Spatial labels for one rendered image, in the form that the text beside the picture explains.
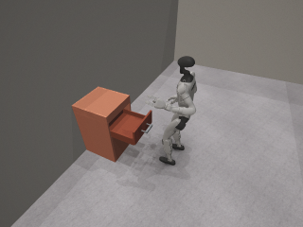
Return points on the robot left hand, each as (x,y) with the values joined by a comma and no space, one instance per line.
(159,103)

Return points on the robot left foot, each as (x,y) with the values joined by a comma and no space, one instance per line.
(166,161)

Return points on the robot right upper arm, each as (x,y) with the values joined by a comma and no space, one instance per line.
(195,89)

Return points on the robot left upper arm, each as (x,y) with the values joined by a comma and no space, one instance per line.
(183,93)

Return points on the robot right hand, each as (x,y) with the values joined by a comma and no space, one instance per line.
(175,99)

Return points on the left robot forearm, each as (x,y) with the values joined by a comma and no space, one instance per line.
(179,110)

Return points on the robot left thigh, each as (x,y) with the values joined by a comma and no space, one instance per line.
(176,124)

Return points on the cabinet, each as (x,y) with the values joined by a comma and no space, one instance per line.
(93,113)

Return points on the drawer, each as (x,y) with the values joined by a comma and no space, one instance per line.
(128,126)

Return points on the handle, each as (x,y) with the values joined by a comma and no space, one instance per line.
(148,129)

